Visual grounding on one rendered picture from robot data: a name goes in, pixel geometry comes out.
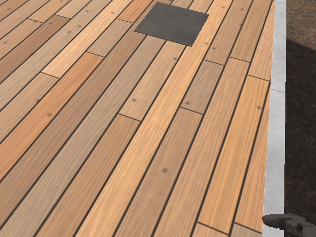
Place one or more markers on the right robot hand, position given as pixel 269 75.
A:
pixel 291 222

